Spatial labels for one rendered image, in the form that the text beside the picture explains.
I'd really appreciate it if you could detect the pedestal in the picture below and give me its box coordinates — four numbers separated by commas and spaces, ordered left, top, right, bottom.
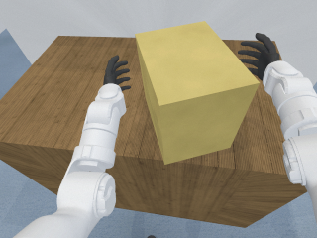
0, 36, 307, 228

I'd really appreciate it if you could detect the robot left hand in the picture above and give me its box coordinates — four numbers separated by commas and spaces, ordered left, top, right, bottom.
103, 55, 131, 91

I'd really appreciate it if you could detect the robot left upper arm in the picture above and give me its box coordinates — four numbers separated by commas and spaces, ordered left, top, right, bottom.
13, 171, 116, 238

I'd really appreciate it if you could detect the robot right hand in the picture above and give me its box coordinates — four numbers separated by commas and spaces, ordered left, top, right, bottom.
238, 33, 280, 81

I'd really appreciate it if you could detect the right robot forearm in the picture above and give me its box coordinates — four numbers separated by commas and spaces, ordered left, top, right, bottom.
263, 60, 317, 141

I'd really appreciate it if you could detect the left robot forearm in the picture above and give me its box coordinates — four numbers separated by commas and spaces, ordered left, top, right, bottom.
56, 83, 127, 207

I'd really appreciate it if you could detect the robot right upper arm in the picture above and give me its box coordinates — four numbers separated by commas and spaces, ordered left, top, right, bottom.
282, 133, 317, 224

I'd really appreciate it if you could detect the carton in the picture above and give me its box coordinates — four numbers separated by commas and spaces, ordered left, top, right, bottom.
135, 21, 260, 165

